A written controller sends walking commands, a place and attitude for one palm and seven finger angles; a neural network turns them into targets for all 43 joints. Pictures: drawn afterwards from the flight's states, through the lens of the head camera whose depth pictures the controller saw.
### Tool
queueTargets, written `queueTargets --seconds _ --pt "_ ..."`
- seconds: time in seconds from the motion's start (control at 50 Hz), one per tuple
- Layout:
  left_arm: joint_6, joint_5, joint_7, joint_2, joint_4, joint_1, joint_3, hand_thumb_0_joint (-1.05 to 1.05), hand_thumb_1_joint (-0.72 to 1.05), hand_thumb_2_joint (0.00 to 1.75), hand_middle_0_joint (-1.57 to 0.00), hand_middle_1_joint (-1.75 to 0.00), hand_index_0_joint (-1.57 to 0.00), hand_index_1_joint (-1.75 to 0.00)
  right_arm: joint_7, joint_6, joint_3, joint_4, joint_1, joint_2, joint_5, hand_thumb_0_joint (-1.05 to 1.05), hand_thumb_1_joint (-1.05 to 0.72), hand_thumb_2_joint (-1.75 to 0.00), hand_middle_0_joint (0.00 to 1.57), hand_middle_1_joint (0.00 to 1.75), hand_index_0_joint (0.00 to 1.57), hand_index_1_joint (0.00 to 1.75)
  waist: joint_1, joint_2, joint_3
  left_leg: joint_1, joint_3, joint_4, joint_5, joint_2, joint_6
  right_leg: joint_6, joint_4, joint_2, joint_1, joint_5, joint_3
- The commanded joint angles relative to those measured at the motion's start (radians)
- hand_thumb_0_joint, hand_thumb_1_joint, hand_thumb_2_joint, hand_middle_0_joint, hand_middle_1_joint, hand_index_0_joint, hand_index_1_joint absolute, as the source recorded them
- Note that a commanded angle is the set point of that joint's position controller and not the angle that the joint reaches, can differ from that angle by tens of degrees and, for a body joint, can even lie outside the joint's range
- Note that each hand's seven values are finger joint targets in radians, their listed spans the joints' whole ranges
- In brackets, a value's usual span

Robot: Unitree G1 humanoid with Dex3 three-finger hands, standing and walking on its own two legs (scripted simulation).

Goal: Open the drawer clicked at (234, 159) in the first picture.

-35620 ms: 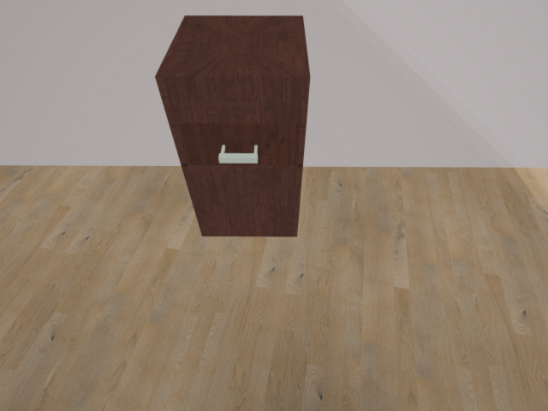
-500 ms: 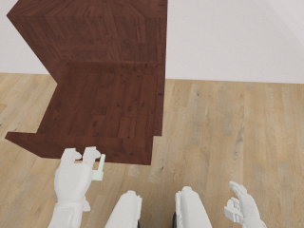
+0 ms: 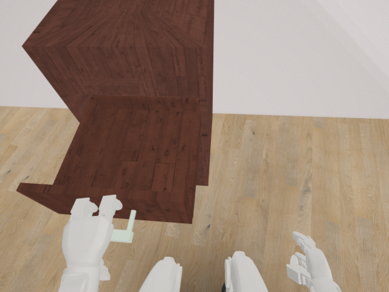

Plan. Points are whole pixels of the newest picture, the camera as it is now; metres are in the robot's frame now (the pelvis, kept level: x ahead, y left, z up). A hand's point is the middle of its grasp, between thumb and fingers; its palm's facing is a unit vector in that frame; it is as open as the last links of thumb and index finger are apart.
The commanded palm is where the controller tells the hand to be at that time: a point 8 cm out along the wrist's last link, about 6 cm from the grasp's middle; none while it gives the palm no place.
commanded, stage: lift the hand off the handle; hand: left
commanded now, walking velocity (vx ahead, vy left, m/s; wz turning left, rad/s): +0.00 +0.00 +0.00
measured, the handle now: (108, 224) +0.27 +0.24 -0.11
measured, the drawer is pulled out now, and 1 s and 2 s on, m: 0.30 0.30 0.30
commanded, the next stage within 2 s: draw the hand back to the body in 1.24 s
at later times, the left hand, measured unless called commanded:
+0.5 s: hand (91, 232) +0.23 +0.23 -0.02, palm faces +0.00 -0.06 -1.00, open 13.8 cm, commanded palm +0.21 +0.23 +0.04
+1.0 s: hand (82, 227) +0.23 +0.23 +0.02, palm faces +0.00 -0.10 -1.00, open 13.8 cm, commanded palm +0.21 +0.23 +0.07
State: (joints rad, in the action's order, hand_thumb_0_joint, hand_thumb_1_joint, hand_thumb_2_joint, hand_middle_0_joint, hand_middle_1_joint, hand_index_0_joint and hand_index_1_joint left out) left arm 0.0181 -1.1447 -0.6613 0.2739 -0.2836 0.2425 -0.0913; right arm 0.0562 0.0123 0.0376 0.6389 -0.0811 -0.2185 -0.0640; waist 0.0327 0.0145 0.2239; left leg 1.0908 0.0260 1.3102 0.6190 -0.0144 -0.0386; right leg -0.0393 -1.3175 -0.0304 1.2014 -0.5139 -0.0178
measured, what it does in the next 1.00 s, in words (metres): stands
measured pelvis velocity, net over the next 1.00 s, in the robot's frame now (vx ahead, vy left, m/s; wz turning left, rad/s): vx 0.02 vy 0.02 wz -0.03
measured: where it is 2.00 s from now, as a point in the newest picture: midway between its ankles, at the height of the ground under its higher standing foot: outside the picture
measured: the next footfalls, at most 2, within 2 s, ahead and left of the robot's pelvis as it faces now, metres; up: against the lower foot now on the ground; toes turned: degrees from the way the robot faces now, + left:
none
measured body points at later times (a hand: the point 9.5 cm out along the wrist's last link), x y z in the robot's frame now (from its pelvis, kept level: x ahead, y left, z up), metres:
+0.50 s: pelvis +0.01 +0.01 +0.02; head +0.08 -0.01 +0.47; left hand +0.23 +0.23 +0.04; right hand +0.20 -0.23 -0.09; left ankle +0.00 +0.15 -0.61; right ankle +0.05 -0.09 -0.61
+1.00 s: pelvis +0.02 +0.02 +0.05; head +0.08 +0.00 +0.50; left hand +0.23 +0.23 +0.07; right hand +0.21 -0.22 -0.06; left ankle +0.00 +0.15 -0.61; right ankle +0.05 -0.09 -0.61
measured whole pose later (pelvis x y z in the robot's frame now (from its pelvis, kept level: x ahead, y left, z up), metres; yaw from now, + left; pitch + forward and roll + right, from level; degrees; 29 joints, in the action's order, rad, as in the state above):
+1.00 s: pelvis +0.02 +0.02 +0.05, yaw -2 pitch +16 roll +1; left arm -0.01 -1.10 -0.59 0.29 -0.11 0.39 -0.11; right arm 0.01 0.04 0.03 0.57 -0.15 -0.22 -0.05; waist 0.03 0.04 0.20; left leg 0.81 0.01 1.09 0.57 -0.01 -0.01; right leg -0.01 -1.08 -0.03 0.91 -0.46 -0.04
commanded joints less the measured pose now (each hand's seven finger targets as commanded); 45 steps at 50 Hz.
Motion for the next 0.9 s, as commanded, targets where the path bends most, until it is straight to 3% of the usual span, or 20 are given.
queueTargets --seconds 0.0,0.06,0.08,0.14,0.26,0.36,0.48,0.58,0.66,0.84,0.88 --pt "0.002 0.007 -0.039 0.157 0.179 -0.037 0.09 0.0 -0.5 0.3 -0.3 -1.2 -0.3 -1.2 0.008 -0.043 0.037 -0.132 0.045 -0.102 0.005 0.0 -0.9 -0.9 0.2 0.3 0.2 0.3 -0.004 -0.059 0.276 -0.122 -0.052 -0.161 -0.218 -0.036 0.062 0.002 0.261 0.01 -0.352 0.191 -0.039" --pt "0.007 0.014 -0.034 0.175 0.203 -0.005 0.112 0.0 -0.5 0.3 -0.3 -1.2 -0.3 -1.2 0.009 -0.042 0.036 -0.143 0.047 -0.106 0.006 0.0 -0.9 -0.9 0.2 0.3 0.2 0.3 0.005 -0.06 0.299 -0.135 -0.053 -0.171 -0.246 -0.039 0.062 0.0 0.262 0.009 -0.389 0.239 -0.045" --pt "0.01 0.014 -0.034 0.155 0.216 0.009 0.09 0.0 -0.5 0.3 -0.3 -1.2 -0.3 -1.2 0.007 -0.041 0.034 -0.148 0.05 -0.1 0.004 0.0 -0.9 -0.9 0.2 0.3 0.2 0.3 0.003 -0.056 0.311 -0.148 -0.056 -0.172 -0.252 -0.039 0.062 0.004 0.262 0.013 -0.395 0.251 -0.045" --pt "0.009 0.012 -0.029 0.147 0.226 0.036 0.081 0.0 -0.5 0.3 -0.3 -1.2 -0.3 -1.2 0.001 -0.037 0.036 -0.155 0.046 -0.103 0.006 0.0 -0.9 -0.9 0.2 0.3 0.2 0.3 0.002 -0.038 0.273 -0.172 -0.053 -0.193 -0.25 -0.038 0.059 -0.001 0.273 0.007 -0.379 0.233 -0.034" --pt "-0.005 0.016 -0.015 0.134 0.234 0.011 0.058 0.0 -0.5 0.3 -0.3 -1.2 -0.3 -1.2 -0.005 -0.039 0.035 -0.164 0.043 -0.109 0.008 0.0 -0.9 -0.9 0.2 0.3 0.2 0.3 -0.019 -0.06 0.227 -0.201 -0.047 -0.223 -0.233 -0.031 0.063 -0.001 0.31 0.006 -0.369 0.196 -0.015" --pt "-0.003 0.012 -0.017 0.182 0.248 -0.025 0.103 0.0 -0.5 0.3 -0.3 -1.2 -0.3 -1.2 0.0 -0.04 0.033 -0.164 0.033 -0.11 0.009 0.0 -0.9 -0.9 0.2 0.3 0.2 0.3 -0.011 -0.042 0.235 -0.224 -0.05 -0.242 -0.229 -0.031 0.063 -0.001 0.321 0.006 -0.386 0.179 -0.012" --pt "-0.025 0.022 -0.006 0.153 0.248 -0.007 0.068 0.0 -0.5 0.3 -0.3 -1.2 -0.3 -1.2 -0.008 -0.036 0.029 -0.175 0.033 -0.108 0.016 0.0 -0.9 -0.9 0.2 0.3 0.2 0.3 -0.01 -0.008 0.223 -0.268 -0.054 -0.28 -0.244 -0.029 0.061 0.0 0.347 0.003 -0.409 0.181 -0.005" --pt "-0.042 0.043 0.031 0.145 0.248 0.01 0.052 0.0 -0.5 0.3 -0.3 -1.2 -0.3 -1.2 -0.008 -0.032 0.025 -0.186 0.026 -0.111 0.023 0.0 -0.9 -0.9 0.2 0.3 0.2 0.3 -0.018 -0.049 0.193 -0.284 -0.051 -0.312 -0.252 -0.028 0.064 0.004 0.378 0.001 -0.448 0.203 -0.007" --pt "-0.029 0.047 0.05 0.16 0.283 0.029 0.065 0.0 -0.5 0.3 -0.3 -1.2 -0.3 -1.2 -0.009 -0.031 0.027 -0.193 0.017 -0.113 0.021 0.0 -0.9 -0.9 0.2 0.3 0.2 0.3 -0.011 -0.022 0.183 -0.324 -0.047 -0.336 -0.286 -0.026 0.064 -0.004 0.388 -0.004 -0.465 0.24 0.004" --pt "-0.006 0.028 0.024 0.16 0.331 0.087 0.079 0.0 -0.5 0.3 -0.3 -1.2 -0.3 -1.2 -0.032 -0.022 0.033 -0.207 0.006 -0.11 0.013 0.0 -0.9 -0.9 0.2 0.3 0.2 0.3 0.002 0.016 0.18 -0.384 -0.043 -0.361 -0.341 -0.02 0.054 -0.011 0.384 -0.011 -0.467 0.273 0.018" --pt "-0.014 0.029 0.022 0.138 0.355 0.099 0.049 0.0 -0.5 0.3 -0.3 -1.2 -0.3 -1.2 -0.04 -0.019 0.028 -0.221 0.005 -0.112 0.01 0.0 -0.9 -0.9 0.2 0.3 0.2 0.3 -0.003 0.004 0.19 -0.403 -0.044 -0.366 -0.368 -0.017 0.054 -0.009 0.388 -0.011 -0.472 0.289 0.022"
